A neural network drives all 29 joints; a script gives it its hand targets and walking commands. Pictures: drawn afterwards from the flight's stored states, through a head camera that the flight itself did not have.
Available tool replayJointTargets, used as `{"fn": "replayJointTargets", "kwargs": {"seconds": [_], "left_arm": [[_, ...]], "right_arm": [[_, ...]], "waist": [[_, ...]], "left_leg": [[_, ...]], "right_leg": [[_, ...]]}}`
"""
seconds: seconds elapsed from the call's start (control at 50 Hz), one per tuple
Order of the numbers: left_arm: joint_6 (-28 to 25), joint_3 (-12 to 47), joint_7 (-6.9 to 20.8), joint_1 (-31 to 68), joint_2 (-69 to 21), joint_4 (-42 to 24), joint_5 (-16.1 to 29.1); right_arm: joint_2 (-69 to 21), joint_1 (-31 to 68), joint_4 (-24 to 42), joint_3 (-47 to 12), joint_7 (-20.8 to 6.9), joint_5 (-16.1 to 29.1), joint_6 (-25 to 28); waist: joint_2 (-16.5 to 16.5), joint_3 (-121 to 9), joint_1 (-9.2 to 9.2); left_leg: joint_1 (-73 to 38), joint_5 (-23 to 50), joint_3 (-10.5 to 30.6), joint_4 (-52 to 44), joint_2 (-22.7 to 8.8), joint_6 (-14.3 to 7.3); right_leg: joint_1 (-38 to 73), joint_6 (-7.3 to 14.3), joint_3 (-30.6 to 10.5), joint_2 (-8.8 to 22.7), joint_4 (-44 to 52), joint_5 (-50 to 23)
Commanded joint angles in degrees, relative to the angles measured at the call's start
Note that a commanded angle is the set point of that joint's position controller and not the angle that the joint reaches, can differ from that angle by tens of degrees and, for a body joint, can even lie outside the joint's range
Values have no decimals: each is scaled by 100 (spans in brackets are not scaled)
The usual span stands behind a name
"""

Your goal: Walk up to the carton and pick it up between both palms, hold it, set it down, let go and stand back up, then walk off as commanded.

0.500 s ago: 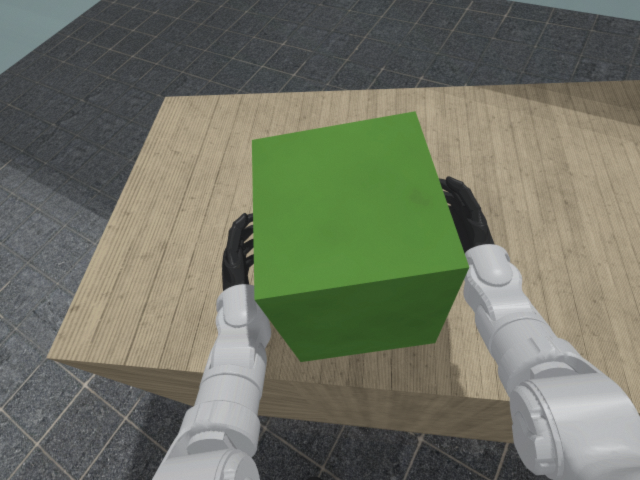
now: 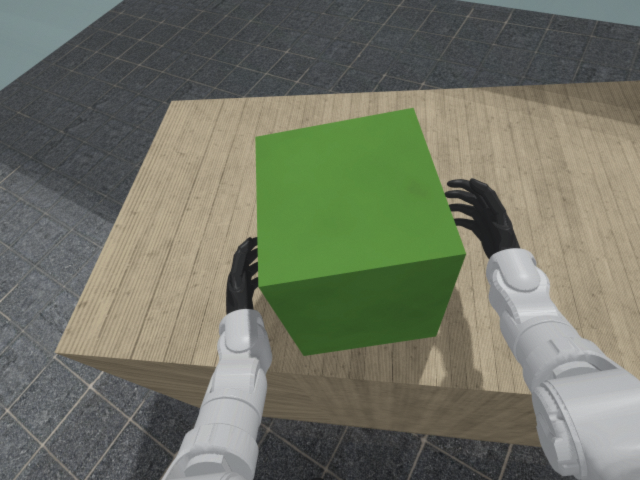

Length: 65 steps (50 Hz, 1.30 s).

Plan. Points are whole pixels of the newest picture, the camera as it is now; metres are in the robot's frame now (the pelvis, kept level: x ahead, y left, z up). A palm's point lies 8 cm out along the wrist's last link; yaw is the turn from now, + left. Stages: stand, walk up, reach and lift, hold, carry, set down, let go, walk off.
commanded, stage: set down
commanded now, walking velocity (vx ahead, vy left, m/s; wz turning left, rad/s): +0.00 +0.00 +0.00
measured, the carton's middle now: (352, 244) +0.42 +0.07 +0.00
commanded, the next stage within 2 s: none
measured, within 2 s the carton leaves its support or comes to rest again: neither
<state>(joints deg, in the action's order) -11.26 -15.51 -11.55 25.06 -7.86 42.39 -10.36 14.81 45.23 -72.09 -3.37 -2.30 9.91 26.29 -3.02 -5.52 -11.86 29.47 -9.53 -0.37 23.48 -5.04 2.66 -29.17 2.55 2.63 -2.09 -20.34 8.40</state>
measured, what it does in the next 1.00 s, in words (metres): stands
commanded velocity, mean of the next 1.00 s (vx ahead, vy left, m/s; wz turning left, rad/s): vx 0.00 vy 0.00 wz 0.00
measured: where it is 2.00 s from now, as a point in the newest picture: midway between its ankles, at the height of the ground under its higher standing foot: outside the picture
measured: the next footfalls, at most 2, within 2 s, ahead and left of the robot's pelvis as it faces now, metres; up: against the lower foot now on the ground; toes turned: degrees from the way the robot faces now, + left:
none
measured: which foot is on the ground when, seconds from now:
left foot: down 0.00-1.00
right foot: down 0.00-1.00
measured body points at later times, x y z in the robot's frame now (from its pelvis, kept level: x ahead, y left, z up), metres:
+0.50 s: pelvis -0.03 +0.01 +0.00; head +0.06 -0.01 +0.44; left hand +0.27 +0.21 +0.00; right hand +0.37 -0.16 -0.03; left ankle -0.02 +0.16 -0.74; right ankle +0.00 -0.09 -0.74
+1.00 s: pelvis -0.05 +0.00 +0.00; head +0.02 +0.00 +0.44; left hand +0.23 +0.20 +0.00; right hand +0.30 -0.20 -0.04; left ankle -0.02 +0.16 -0.74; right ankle +0.00 -0.09 -0.74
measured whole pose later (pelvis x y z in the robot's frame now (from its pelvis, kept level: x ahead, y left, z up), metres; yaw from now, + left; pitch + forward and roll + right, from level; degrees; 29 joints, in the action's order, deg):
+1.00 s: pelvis -0.05 +0.00 +0.00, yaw +0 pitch +13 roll -1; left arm -7.8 -3.7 -16.4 3.3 -7.1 19.7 -7.7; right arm 21.4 20.5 -63.9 -4.1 -14.9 17.8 29.4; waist 0.1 -5.4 -8.5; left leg 29.0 -8.2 -0.3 24.5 -5.2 3.1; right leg -29.3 2.6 2.6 -2.2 -22.0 5.7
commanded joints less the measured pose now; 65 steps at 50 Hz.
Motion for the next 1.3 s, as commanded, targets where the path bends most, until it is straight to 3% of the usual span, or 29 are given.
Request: {"fn": "replayJointTargets", "kwargs": {"seconds": [0.0, 0.12, 0.18, 0.3, 0.34, 0.36, 0.4, 0.48, 0.54, 0.58, 0.6, 0.64, 0.66, 0.72, 0.74, 0.78, 0.82, 0.94, 0.98, 1.02, 1.04, 1.06, 1.12, 1.16, 1.18, 1.2, 1.24, 1.26, 1.28], "left_arm": [[-450, 559, -38, 245, 269, -1623, 816], [-592, 940, -127, 309, 204, -2106, 990], [-500, 757, -146, 297, 369, -1834, 931], [-440, 1007, -148, -579, 221, -2558, 945], [-402, 1067, -272, 78, 216, -2394, 979], [-419, 1179, -301, -614, 70, -2653, 989], [-327, 1057, -354, -425, 217, -2380, 1037], [-251, 1316, -285, -414, 66, -2518, 1125], [-214, 1218, -314, -861, 141, -2587, 974], [-121, 1465, -305, -1278, 9, -2795, 970], [-153, 1289, -320, -805, 167, -2943, 1040], [-166, 1320, -379, -915, 181, -2981, 1042], [-191, 1352, -415, -676, 271, -2972, 1130], [-37, 1721, -511, -1107, -1, -3273, 1132], [-3, 1511, -493, -936, 132, -2999, 1036], [129, 1584, -478, -1354, 73, -3128, 1059], [168, 1638, -527, -1389, 105, -3482, 1081], [296, 1635, -485, -2155, 48, -3847, 1020], [244, 1696, -461, -1965, 102, -4010, 1085], [275, 1812, -440, -2476, -6, -4001, 1022], [171, 1806, -523, -2275, 36, -4382, 1113], [202, 1952, -577, -1924, -27, -4215, 1167], [266, 1839, -588, -2526, -21, -4337, 1051], [306, 2001, -610, -2557, -9, -4341, 1191], [300, 1724, -613, -2784, 93, -4269, 1007], [321, 1904, -631, -2498, 75, -4466, 1078], [322, 1859, -624, -2657, 123, -4344, 1074], [331, 2021, -616, -3306, 18, -4693, 1094], [328, 1888, -599, -3035, 95, -4616, 1069]], "right_arm": [[1352, 1157, 354, -727, -154, 928, 423], [1505, 977, 325, -537, -328, 979, 462], [1578, 970, 357, -545, -373, 1084, 424], [1884, 96, 783, -258, -525, 1077, 608], [2107, 616, 927, -229, -677, 1166, 629], [2105, 62, 1103, -180, -724, 1150, 685], [2145, 286, 1250, -332, -801, 1311, 626], [2140, -23, 1419, -184, -833, 1341, 637], [2174, -438, 1393, -302, -924, 1422, 636], [2293, -949, 1254, -102, -992, 1419, 656], [2330, -596, 1592, -182, -977, 1459, 699], [2407, -706, 1685, -93, -1039, 1409, 716], [2225, -480, 1785, -204, -1086, 1431, 669], [2613, -1048, 1463, 23, -1209, 1564, 599], [2345, -899, 1615, -156, -1190, 1527, 536], [2356, -1291, 1656, -77, -1221, 1526, 484], [2498, -1577, 1575, 39, -1268, 1547, 457], [2569, -2118, 2151, 27, -1345, 1625, 567], [2643, -2070, 2222, 178, -1304, 1629, 588], [2500, -2621, 2182, 57, -1360, 1717, 598], [2568, -2293, 2662, 194, -1418, 1668, 693], [2676, -2017, 2375, 241, -1476, 1636, 669], [2503, -2629, 2597, 100, -1528, 1709, 614], [2627, -2666, 2721, 210, -1561, 1738, 619], [2466, -2775, 2895, 39, -1532, 1678, 589], [2638, -2579, 2982, 293, -1531, 1674, 600], [2502, -2861, 2891, 218, -1499, 1670, 583], [2664, -3558, 2801, 310, -1520, 1680, 583], [2621, -3260, 2922, 301, -1508, 1700, 599]], "waist": [[885, -3489, 129], [722, -3610, 386], [868, -3266, 298], [940, -3334, 634], [768, -3319, 471], [884, -3255, 553], [992, -2988, 272], [1087, -3054, 521], [1024, -2808, 457], [972, -2699, 695], [1077, -2762, 506], [1056, -2761, 589], [1103, -2632, 407], [917, -2225, 750], [1032, -2158, 531], [1153, -2006, 600], [894, -2111, 667], [1179, -1982, 738], [1167, -1987, 924], [921, -1981, 946], [1084, -2170, 848], [832, -2023, 913], [1123, -1883, 781], [1028, -1682, 914], [1099, -1716, 691], [1066, -1777, 883], [1122, -1771, 828], [1056, -1705, 1009], [1085, -1836, 905]], "left_leg": [[-875, 3397, -538, 332, 351, 108], [-1351, 3579, -440, 515, 305, 216], [-1327, 3218, -463, 404, 356, 170], [-1500, 3308, -312, 394, 390, 144], [-1525, 2954, -328, 358, 361, 132], [-1807, 3051, -238, 412, 304, 119], [-1645, 2635, -363, 371, 316, 56], [-1801, 2392, -363, 344, 313, 4], [-1819, 2434, -352, 307, 341, -8], [-2082, 2576, -244, 306, 323, 13], [-1961, 2434, -320, 298, 344, -4], [-1935, 2015, -262, 311, 341, -45], [-1564, 1572, -368, 272, 385, -96], [-1842, 1208, -180, 151, 285, -39], [-1750, 1138, -260, 136, 350, -114], [-1740, 791, -351, 86, 352, -150], [-1954, 896, -260, 35, 350, -133], [-2026, 1263, -194, 121, 337, -201], [-1946, 1060, -238, 69, 405, -206], [-2255, 1321, -116, 164, 339, -167], [-2103, 1152, -149, 132, 307, -191], [-2032, 538, -112, 83, 288, -188], [-1865, 329, -213, 61, 308, -257], [-1772, 131, -149, -4, 294, -254], [-1690, 193, -232, 6, 349, -297], [-1819, 363, -169, 38, 320, -256], [-1644, 198, -233, 68, 355, -271], [-1908, 568, -127, 6, 349, -218], [-1813, 440, -177, -13, 374, -243]], "right_leg": [[2567, -90, -117, -437, -413, -3487], [2008, 66, -48, -564, -248, -2496], [2053, 47, -57, -526, -173, -2123], [2522, 74, 9, -530, -274, -2565], [1985, 162, 29, -533, -124, -1523], [1912, 161, 93, -556, -133, -1629], [1776, 165, 12, -521, -68, -1141], [1878, 143, 28, -466, -86, -1214], [2047, 149, -35, -421, -117, -1395], [2027, 195, 34, -438, -53, -1403], [2006, 169, 5, -434, -79, -1169], [1960, 155, 26, -386, -130, -902], [1850, 158, -52, -290, -98, -314], [1732, 251, 66, -355, -107, -83], [1719, 238, -58, -263, -27, 56], [1828, 155, -81, -201, 27, 189], [1802, 253, -44, -212, -36, 77], [1994, 217, -64, -229, -99, -321], [2007, 190, -57, -197, -101, -191], [1983, 211, -38, -182, -73, -462], [1929, 221, 8, -221, -173, -230], [1591, 261, 34, -202, -189, 347], [1885, 215, -122, -100, -91, 477], [1741, 260, -32, -143, -177, 470], [1965, 244, -161, -51, -117, 539], [1805, 226, -104, -88, -187, 375], [2001, 172, -268, 44, -139, 424], [2123, 197, -202, -3, -171, 4], [2153, 163, -235, 5, -114, 163]]}}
